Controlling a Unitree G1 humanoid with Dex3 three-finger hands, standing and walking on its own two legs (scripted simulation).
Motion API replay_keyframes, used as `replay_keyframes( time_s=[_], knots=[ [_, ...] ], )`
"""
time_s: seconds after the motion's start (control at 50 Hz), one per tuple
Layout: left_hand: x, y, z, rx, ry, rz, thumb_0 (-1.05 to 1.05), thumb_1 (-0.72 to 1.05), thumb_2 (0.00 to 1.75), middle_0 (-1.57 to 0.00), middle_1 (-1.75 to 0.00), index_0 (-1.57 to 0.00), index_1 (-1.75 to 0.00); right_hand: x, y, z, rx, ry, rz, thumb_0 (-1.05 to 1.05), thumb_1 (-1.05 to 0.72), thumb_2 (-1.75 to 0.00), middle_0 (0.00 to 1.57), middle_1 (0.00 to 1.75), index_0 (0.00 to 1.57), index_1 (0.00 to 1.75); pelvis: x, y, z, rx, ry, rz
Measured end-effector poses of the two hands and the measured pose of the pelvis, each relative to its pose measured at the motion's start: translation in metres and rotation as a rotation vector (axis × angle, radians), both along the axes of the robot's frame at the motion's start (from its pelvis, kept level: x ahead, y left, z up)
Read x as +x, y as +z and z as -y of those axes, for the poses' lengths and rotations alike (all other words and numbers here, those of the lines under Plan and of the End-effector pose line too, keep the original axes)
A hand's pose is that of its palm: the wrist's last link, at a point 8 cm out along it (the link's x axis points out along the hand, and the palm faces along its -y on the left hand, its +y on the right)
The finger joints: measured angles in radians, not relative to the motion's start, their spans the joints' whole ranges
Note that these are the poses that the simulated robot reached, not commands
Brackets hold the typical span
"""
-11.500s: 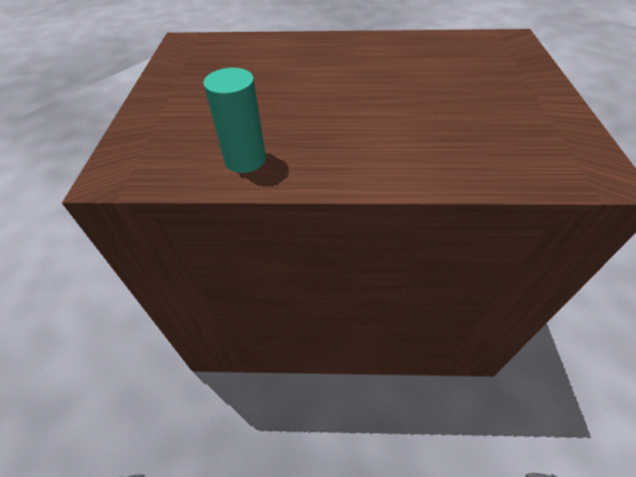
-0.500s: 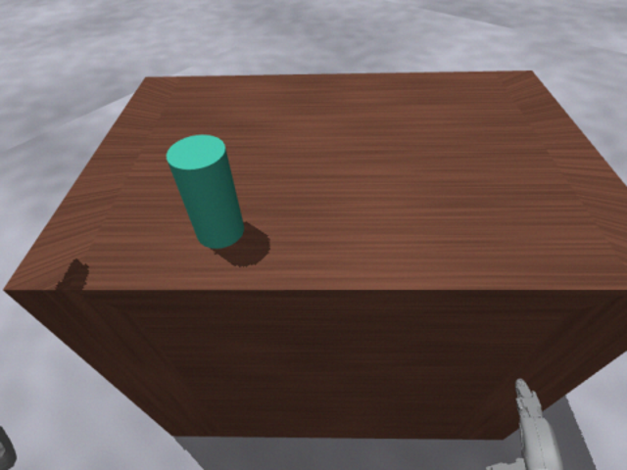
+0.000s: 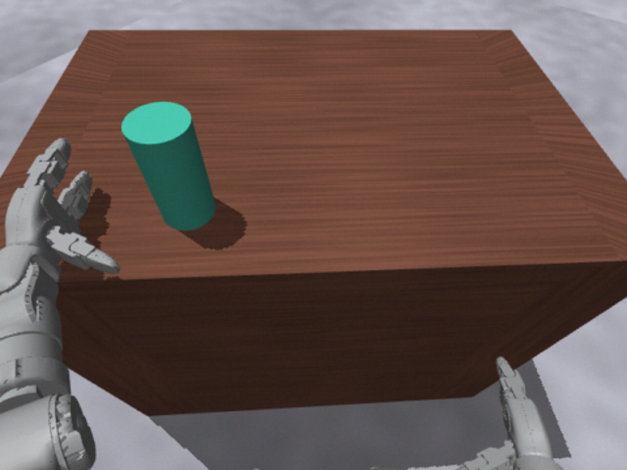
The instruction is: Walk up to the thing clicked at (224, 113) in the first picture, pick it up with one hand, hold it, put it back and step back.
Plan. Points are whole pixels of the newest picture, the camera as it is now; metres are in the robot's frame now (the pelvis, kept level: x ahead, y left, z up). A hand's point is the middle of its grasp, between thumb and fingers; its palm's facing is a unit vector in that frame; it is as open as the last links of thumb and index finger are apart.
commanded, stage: close in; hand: left
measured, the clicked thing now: (175, 171) +0.45 +0.17 +0.12
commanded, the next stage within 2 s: rest palm in 0.44 s
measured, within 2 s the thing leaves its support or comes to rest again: leaves its support in 1.90 s
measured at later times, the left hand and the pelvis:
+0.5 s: hand (156, 207) +0.41 +0.20 +0.10, palm faces +0.15 -0.99 +0.02, open 17.7 cm; pelvis +0.01 +0.00 -0.02, yaw -1 degrees
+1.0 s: hand (168, 199) +0.41 +0.18 +0.11, palm faces +0.16 -0.99 +0.03, open 15.7 cm; pelvis +0.00 -0.01 -0.02, yaw -1 degrees
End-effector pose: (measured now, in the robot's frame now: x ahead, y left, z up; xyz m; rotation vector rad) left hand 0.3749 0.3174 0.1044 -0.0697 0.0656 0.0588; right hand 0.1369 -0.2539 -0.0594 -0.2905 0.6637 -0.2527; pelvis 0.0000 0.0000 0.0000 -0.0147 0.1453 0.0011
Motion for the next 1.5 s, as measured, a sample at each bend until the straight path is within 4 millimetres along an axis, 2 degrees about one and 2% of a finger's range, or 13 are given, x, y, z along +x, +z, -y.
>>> replay_keyframes(
  time_s=[0.06, 0.22, 0.34, 0.74, 0.86, 1.04, 1.18, 1.34, 1.5],
  knots=[
    [0.008, -0.016, 0.018, 0.0, 0.008, 0.019, -0.01, -0.58, 0.02, -0.06, -0.04, -0.06, -0.04, -0.005, -0.003, 0.003, 0.004, -0.014, -0.021, -0.01, 0.54, -0.05, 0.05, 0.05, 0.06, 0.06, -0.001, -0.004, 0.0, -0.004, -0.009, -0.017],
    [0.011, -0.015, 0.037, 0.05, 0.079, 0.084, -0.02, -0.6, 0.02, -0.05, -0.04, -0.06, -0.04, -0.001, -0.015, 0.002, 0.043, -0.003, -0.04, -0.01, 0.53, -0.05, 0.05, 0.05, 0.06, 0.06, 0.0, -0.014, -0.001, -0.009, -0.01, -0.041],
    [0.011, -0.015, 0.059, 0.051, 0.068, 0.075, -0.02, -0.58, 0.04, -0.05, -0.04, -0.06, -0.03, 0.007, -0.013, -0.001, 0.075, 0.004, -0.001, -0.01, 0.53, -0.05, 0.05, 0.05, 0.06, 0.06, 0.004, -0.016, 0.001, -0.005, -0.01, -0.033],
    [-0.004, 0.0, 0.084, 0.048, 0.096, 0.093, -0.01, -0.61, 0.02, -0.09, -0.02, -0.07, -0.03, 0.006, 0.006, 0.012, 0.067, -0.03, 0.052, -0.01, 0.51, -0.06, 0.05, 0.05, 0.06, 0.06, 0.005, -0.015, 0.005, 0.005, -0.012, 0.015],
    [-0.004, 0.002, 0.086, 0.051, 0.107, 0.082, -0.01, -0.6, 0.05, -0.25, -0.12, -0.23, -0.13, 0.005, 0.007, 0.011, 0.068, -0.03, 0.056, -0.01, 0.51, -0.06, 0.05, 0.05, 0.06, 0.06, 0.001, -0.015, 0.006, 0.006, -0.011, 0.026],
    [0.014, 0.003, 0.088, 0.045, 0.101, 0.061, -0.01, -0.55, 0.14, -0.5, -0.31, -0.5, -0.31, -0.004, 0.004, 0.008, 0.072, -0.031, 0.039, -0.01, 0.5, -0.06, 0.05, 0.05, 0.06, 0.06, -0.003, -0.015, 0.005, 0.007, -0.014, 0.015],
    [0.024, 0.003, 0.083, 0.04, 0.125, 0.068, -0.01, -0.45, 0.27, -0.67, -0.48, -0.69, -0.48, -0.012, -0.001, 0.009, 0.068, -0.049, 0.01, -0.01, 0.49, -0.06, 0.05, 0.05, 0.06, 0.06, -0.005, -0.016, 0.002, 0.006, -0.02, 0.002],
    [0.034, 0.007, 0.076, 0.042, 0.129, 0.092, -0.01, -0.29, 0.46, -0.82, -0.65, -0.86, -0.67, -0.009, -0.003, 0.005, 0.066, -0.039, -0.001, -0.01, 0.49, -0.06, 0.05, 0.05, 0.06, 0.06, -0.003, -0.017, -0.001, 0.003, -0.023, -0.019],
    [0.03, 0.008, 0.08, 0.045, 0.106, 0.117, -0.02, -0.4, 0.6, -0.83, -0.78, -0.88, -0.82, -0.005, -0.01, -0.001, 0.103, -0.032, -0.032, -0.01, 0.49, -0.06, 0.05, 0.05, 0.06, 0.06, 0.007, -0.017, -0.003, 0.0, -0.027, -0.03]
  ],
)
